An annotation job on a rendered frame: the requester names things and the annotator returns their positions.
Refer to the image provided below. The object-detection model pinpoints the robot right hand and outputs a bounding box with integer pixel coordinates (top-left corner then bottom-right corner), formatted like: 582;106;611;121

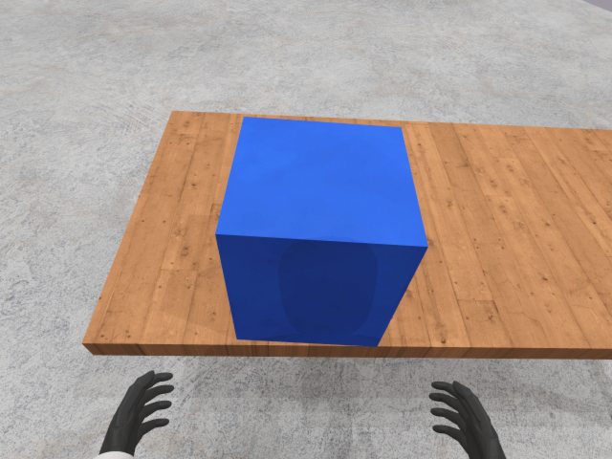
429;381;506;459

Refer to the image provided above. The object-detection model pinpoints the table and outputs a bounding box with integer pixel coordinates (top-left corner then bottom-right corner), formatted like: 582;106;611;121
82;111;612;419

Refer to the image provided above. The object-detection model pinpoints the carton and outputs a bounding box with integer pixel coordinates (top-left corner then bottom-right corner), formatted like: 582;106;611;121
215;117;428;347

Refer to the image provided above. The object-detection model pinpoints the robot left hand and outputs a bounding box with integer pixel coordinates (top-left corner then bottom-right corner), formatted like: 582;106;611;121
99;370;174;457

